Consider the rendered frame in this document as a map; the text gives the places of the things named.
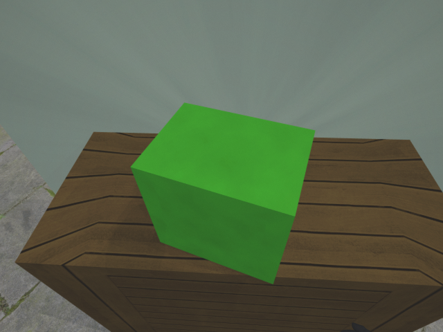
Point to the carton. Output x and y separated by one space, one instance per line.
224 186

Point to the pedestal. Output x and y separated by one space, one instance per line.
365 247

